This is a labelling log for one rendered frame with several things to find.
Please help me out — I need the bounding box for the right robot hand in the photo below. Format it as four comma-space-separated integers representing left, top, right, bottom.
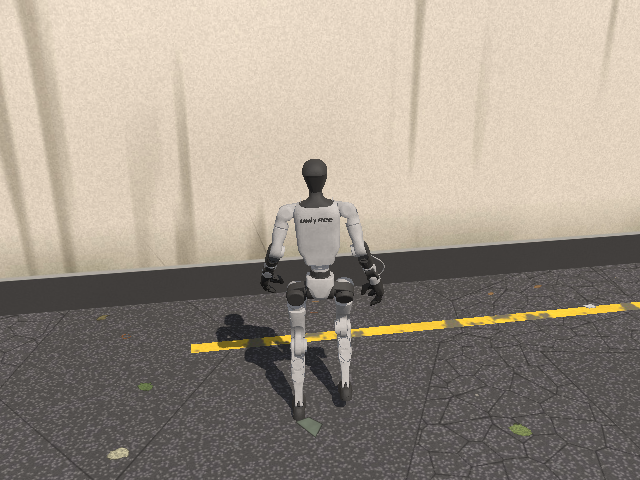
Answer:
361, 279, 384, 306

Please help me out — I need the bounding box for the robot right thigh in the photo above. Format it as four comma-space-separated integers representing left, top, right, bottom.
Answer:
334, 277, 354, 337

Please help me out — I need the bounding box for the robot right upper arm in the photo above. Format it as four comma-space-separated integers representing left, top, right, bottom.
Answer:
337, 201, 367, 257

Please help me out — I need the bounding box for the left robot hand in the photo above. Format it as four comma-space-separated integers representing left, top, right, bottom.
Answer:
260, 274, 284, 293

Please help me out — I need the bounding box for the robot right forearm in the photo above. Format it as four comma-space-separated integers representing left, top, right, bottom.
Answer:
358, 241, 381, 285

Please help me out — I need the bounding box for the robot left foot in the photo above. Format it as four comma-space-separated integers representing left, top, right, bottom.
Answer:
292, 394, 306, 421

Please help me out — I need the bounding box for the robot left forearm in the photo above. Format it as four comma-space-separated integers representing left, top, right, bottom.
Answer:
262, 243, 280, 278

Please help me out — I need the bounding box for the robot left upper arm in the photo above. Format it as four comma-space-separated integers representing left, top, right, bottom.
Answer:
269, 203, 296, 259

